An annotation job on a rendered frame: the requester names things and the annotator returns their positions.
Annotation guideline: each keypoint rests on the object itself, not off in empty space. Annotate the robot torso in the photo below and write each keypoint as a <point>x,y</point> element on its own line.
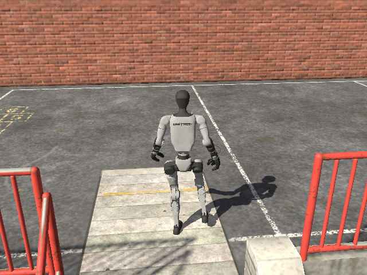
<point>183,134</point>

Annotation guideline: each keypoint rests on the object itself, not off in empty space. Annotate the robot left hand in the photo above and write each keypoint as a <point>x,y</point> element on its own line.
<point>154,158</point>

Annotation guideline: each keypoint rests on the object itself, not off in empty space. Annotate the robot right hand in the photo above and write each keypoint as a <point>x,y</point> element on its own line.
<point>214,162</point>

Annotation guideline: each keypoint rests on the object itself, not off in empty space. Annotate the right robot forearm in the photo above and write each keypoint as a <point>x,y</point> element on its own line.
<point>212,151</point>

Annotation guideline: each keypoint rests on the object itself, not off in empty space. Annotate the left robot forearm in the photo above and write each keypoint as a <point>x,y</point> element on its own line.
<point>156,148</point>

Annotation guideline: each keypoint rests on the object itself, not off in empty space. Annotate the right robot thigh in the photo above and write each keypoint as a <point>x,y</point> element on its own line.
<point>197,167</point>

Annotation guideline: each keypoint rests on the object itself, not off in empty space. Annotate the robot right upper arm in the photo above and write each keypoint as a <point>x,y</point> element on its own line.
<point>204,130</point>

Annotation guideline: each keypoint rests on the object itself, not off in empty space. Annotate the robot left upper arm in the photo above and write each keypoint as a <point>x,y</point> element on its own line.
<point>165,120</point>

